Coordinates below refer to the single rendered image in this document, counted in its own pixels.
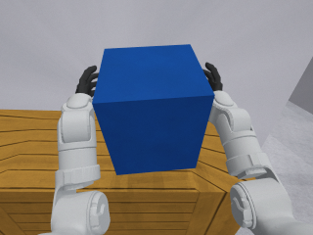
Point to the carton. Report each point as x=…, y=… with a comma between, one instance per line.
x=152, y=104

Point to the pedestal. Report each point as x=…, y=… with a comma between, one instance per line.
x=190, y=201

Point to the left robot hand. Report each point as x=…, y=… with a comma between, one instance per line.
x=85, y=85

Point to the robot right forearm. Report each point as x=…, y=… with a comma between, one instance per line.
x=243, y=153

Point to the right robot hand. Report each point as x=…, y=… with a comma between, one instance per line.
x=213, y=76

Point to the robot left forearm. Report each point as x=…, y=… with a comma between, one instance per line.
x=77, y=142

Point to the robot left upper arm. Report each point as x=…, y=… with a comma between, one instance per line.
x=81, y=213

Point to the robot right upper arm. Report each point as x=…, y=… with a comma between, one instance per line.
x=263, y=206

